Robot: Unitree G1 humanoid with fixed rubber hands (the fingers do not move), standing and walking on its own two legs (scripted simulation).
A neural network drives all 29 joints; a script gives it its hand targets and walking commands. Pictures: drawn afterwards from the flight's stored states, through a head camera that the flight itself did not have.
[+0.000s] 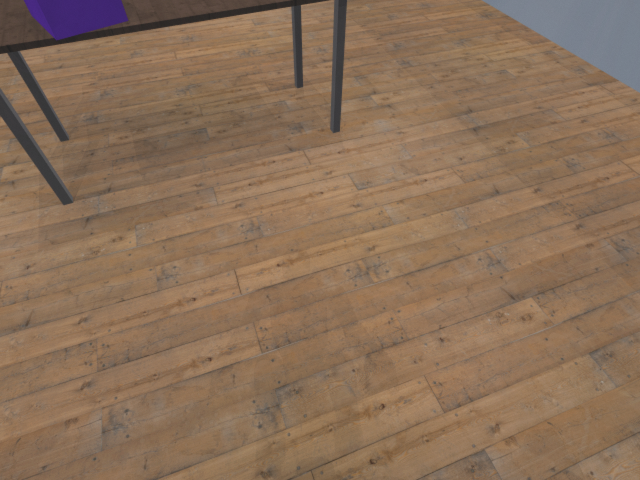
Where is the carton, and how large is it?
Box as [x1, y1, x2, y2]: [24, 0, 127, 39]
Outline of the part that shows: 24,0 32,16 56,39 127,20 120,0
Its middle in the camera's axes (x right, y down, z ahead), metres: -0.86 -0.83 +1.33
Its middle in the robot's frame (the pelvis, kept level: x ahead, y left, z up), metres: +1.58 +0.81 -0.02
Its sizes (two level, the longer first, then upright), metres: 0.267 0.245 0.143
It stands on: a table, 0.69 m high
